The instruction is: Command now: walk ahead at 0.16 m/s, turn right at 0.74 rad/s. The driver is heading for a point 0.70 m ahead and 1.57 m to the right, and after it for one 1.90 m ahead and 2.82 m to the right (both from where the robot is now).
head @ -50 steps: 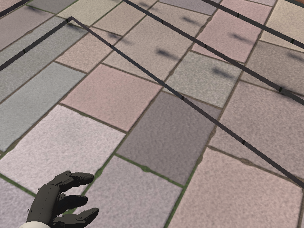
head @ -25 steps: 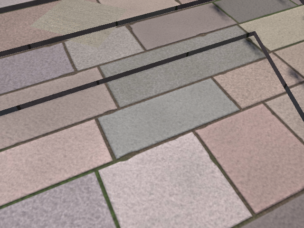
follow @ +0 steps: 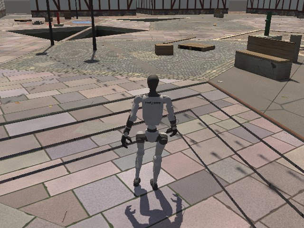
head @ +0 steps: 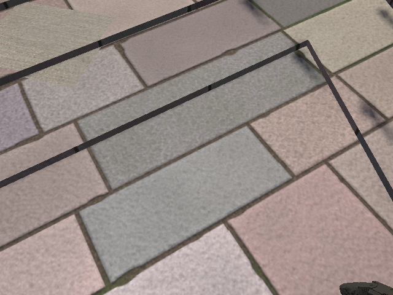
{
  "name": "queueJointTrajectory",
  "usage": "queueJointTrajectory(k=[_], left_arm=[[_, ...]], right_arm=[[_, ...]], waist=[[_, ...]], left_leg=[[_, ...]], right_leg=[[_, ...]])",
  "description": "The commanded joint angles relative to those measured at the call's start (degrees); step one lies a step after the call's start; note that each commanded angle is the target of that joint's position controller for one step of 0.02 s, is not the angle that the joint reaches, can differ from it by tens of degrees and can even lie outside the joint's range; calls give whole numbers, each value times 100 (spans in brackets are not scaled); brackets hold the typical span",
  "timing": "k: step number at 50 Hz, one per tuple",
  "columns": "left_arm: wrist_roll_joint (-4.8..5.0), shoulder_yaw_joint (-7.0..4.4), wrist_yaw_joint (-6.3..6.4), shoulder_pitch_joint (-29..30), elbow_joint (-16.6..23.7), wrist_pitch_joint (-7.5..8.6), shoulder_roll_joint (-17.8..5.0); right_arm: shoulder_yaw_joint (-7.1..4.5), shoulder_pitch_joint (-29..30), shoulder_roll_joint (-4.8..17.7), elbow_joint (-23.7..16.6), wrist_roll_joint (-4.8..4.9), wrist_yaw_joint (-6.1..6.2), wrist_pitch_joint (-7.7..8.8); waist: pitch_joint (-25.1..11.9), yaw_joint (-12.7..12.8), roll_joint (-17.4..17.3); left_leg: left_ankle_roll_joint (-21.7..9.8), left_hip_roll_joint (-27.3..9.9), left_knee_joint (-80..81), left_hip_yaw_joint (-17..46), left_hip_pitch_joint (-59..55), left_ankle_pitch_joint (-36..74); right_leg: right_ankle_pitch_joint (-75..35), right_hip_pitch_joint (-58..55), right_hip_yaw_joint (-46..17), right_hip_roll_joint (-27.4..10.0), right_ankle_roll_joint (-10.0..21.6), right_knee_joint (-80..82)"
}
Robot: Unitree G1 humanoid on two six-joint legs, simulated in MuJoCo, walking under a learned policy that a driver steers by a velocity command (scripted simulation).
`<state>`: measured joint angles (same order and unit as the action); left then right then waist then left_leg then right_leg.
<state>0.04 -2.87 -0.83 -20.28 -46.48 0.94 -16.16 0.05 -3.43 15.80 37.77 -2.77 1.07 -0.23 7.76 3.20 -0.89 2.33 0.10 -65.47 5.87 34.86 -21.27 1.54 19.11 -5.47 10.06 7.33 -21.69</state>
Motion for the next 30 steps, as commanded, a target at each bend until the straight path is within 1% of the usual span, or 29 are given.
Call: queueJointTrajectory(k=[1, 3, 4, 6, 7, 10, 14, 16, 17, 18, 19, 20, 21, 22, 23, 24, 25, 26, 27, 28, 30], left_arm=[[2, -339, 69, 8, 487, -47, -1103], [42, -378, 116, -49, 541, -161, -1125], [52, -395, 137, -82, 561, -209, -1129], [46, -431, 166, -170, 583, -287, -1134], [37, -448, 176, -212, 589, -312, -1137], [5, -494, 195, -281, 603, -341, -1172], [-54, -531, 173, -168, 677, -358, -1269], [-82, -536, 143, 21, 752, -370, -1320], [-88, -533, 130, 157, 798, -374, -1331], [-87, -524, 118, 333, 852, -376, -1331], [-64, -508, 112, 488, 893, -370, -1309], [-10, -474, 111, 484, 879, -347, -1209], [23, -369, 122, -29, 834, -317, -795], [1, -376, 159, -211, 891, -328, -816], [-185, -489, 131, 94, 939, -334, -1441], [-232, -519, 83, 205, 904, -371, -1498], [-215, -501, 16, 204, 819, -434, -1405], [-155, -479, -49, 101, 760, -488, -1314], [-100, -458, -107, 58, 735, -524, -1290], [-62, -433, -137, 150, 763, -547, -1264], [-31, -378, -171, 420, 844, -566, -1168]], right_arm=[[-165, -755, 616, -165, 22, 64, -162], [-188, -432, 673, -256, 50, 77, -229], [-196, -295, 687, -285, 62, 80, -243], [-206, -65, 719, -313, 86, 82, -221], [-208, 28, 730, -318, 98, 86, -193], [-195, 244, 743, -337, 137, 96, -88], [-176, 339, 798, -351, 218, 88, 39], [-179, 227, 848, -325, 259, 97, 89], [-188, 103, 881, -291, 276, 113, 104], [-202, -55, 918, -247, 291, 140, 113], [-223, -216, 968, -209, 282, 182, 128], [-246, -304, 1033, -171, 255, 242, 153], [-295, -139, 1312, -278, 225, 297, 131], [-310, -25, 1625, -537, 235, 289, 58], [-326, -315, 1477, -330, 181, 242, 1], [-268, -252, 1162, -310, 220, 214, -33], [-233, -105, 1007, -342, 216, 183, -57], [-216, 5, 984, -417, 169, 183, -89], [-202, -15, 955, -448, 144, 200, -100], [-203, -125, 930, -449, 136, 190, -98], [-238, -390, 928, -409, 126, 164, -82]], waist=[[-1445, -445, 271], [-1380, -308, 436], [-1317, -238, 522], [-1159, -95, 635], [-1093, -34, 677], [-980, 91, 771], [-966, 111, 834], [-969, 34, 850], [-963, -41, 869], [-936, -145, 899], [-890, -269, 886], [-903, -336, 523], [-1248, -3, -443], [-1397, -29, -886], [-1317, -171, -747], [-1095, -114, -566], [-855, -103, -504], [-833, -45, -611], [-806, -69, -721], [-823, -109, -697], [-810, -250, -713]], left_leg=[[121, 39, 251, -149, -401, 419], [159, 39, 435, -17, -159, 666], [170, 47, 536, 70, 4, 739], [170, 74, 777, 226, 318, 786], [156, 93, 913, 286, 431, 772], [81, 196, 1369, 384, 516, 621], [-64, 423, 2058, 398, -17, 362], [-117, 525, 2537, 400, -610, 273], [-125, 554, 2883, 401, -1009, 283], [-127, 575, 3343, 383, -1494, 348], [-131, 537, 3982, 369, -2044, 621], [-180, 234, 4796, 483, -2750, 1199], [-475, -944, 5093, 1408, -3535, 1057], [-981, -2141, 5157, 2650, -3636, 1273], [-1410, -2225, 5102, 2648, -3150, 2029], [-1369, -1939, 5003, 1947, -2913, 2252], [-1248, -1501, 4951, 1205, -2582, 2305], [-1155, -1233, 4923, 762, -2472, 2365], [-1198, -1163, 4889, 474, -2448, 2733], [-1225, -1141, 4861, 268, -2503, 2903], [-1247, -1183, 4852, 42, -2802, 2898]], right_leg=[[-2640, -530, -1707, -1405, 211, 260], [-1350, -613, -2038, -1285, -48, 364], [-718, -727, -2227, -1242, -115, 418], [135, -1052, -2584, -1219, -134, 482], [305, -1227, -2727, -1224, -113, 474], [101, -1639, -3014, -1224, -25, 309], [-793, -1676, -3281, -1177, 110, -34], [-1127, -1430, -3438, -1126, 104, -148], [-1095, -1249, -3519, -1066, 33, -161], [-911, -998, -3576, -967, -87, -165], [-467, -681, -3588, -819, -269, -225], [805, -225, -3313, -495, -532, -564], [2932, 255, -2429, -3, -793, -1451], [3754, 961, -1100, 534, -909, -2879], [3257, 1091, -696, 150, -997, -3611], [2829, 1071, -546, -194, -1004, -4028], [2467, 1023, -428, -292, -1001, -4384], [2242, 1011, -260, -328, -1032, -4745], [2148, 1069, -95, -387, -1068, -5035], [2066, 1129, 23, -471, -1093, -5135], [1973, 1352, 188, -643, -1142, -4956]])
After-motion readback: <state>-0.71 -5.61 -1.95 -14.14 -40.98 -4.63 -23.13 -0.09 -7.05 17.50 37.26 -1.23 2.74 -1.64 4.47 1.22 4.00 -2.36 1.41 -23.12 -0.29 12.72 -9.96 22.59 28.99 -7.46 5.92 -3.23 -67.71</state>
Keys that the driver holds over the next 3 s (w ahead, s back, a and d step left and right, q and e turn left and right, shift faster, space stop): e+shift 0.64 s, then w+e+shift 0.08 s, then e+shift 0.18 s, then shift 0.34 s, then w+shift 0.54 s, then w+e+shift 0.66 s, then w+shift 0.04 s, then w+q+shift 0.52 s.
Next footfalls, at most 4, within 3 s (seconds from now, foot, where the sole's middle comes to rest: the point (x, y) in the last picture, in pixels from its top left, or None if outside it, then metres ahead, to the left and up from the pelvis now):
0.42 left None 0.24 0.12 -0.77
0.98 right None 0.10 -0.08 -0.77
1.64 left None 0.38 -0.12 -0.77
2.12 right None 0.44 -0.55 -0.77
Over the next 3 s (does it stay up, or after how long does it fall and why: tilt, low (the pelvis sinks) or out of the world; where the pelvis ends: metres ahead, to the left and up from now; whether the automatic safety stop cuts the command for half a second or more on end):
stays up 0.53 -1.18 0.06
